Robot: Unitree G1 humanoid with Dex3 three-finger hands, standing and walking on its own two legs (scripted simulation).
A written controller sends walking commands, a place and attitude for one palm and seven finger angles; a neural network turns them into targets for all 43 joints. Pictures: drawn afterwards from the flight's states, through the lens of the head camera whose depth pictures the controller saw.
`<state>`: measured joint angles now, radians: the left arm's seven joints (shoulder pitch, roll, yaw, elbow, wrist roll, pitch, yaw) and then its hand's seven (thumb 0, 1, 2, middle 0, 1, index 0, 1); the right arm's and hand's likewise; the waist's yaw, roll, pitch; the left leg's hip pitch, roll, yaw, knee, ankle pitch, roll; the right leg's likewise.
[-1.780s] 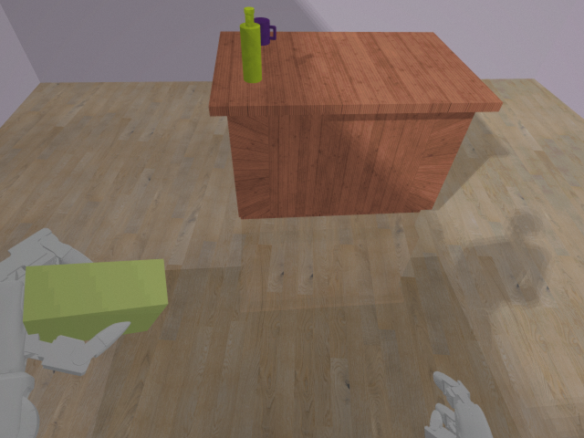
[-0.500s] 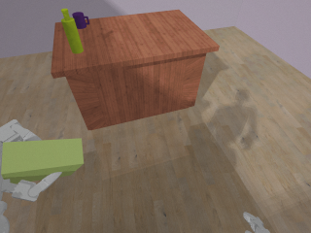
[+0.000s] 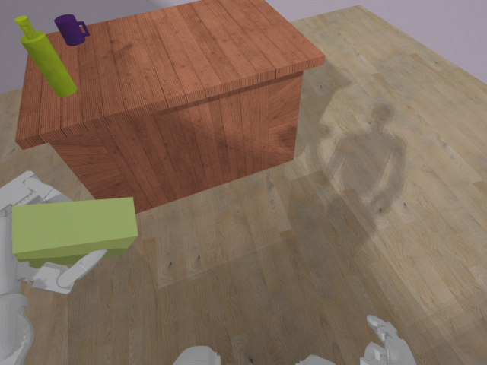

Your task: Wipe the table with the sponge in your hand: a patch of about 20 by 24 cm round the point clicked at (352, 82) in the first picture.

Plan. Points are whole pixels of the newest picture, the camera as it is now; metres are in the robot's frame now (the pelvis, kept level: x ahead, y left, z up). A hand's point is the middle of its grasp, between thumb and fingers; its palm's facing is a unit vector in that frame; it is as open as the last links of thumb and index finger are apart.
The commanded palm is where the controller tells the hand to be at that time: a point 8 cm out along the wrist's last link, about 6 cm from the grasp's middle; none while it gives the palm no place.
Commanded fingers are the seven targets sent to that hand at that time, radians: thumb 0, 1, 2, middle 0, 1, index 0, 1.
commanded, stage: walk to a spot facing it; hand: left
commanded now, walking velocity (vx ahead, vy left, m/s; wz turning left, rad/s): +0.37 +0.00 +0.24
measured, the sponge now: (94, 233) +0.24 +0.20 +0.16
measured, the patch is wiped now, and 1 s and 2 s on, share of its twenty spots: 0.00 0.00 0.00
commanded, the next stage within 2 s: take the last steps up to it in 0.28 s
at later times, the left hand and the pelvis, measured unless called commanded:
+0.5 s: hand (76, 149) +0.34 +0.24 +0.20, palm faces +0.49 -0.78 -0.39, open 9.0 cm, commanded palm +0.28 +0.28 +0.20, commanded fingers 0.00 0.10 1.30 -1.20 -1.60 -1.20 -1.60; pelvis +0.15 -0.01 +0.01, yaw +5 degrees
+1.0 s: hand (132, 89) +0.47 +0.21 +0.20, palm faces +0.42 -0.81 -0.40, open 9.0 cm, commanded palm +0.42 +0.25 +0.20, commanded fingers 0.00 0.10 1.30 -1.20 -1.60 -1.20 -1.60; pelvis +0.27 -0.03 +0.01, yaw +2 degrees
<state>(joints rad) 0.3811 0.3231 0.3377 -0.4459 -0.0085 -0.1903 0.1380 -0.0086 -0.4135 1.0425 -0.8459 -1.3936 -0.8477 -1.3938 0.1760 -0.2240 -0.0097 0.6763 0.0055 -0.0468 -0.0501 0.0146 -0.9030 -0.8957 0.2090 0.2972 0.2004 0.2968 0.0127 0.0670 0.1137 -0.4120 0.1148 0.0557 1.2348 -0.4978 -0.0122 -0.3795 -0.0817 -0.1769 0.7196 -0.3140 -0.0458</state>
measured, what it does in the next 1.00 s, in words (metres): walks ahead: left foot, then right foot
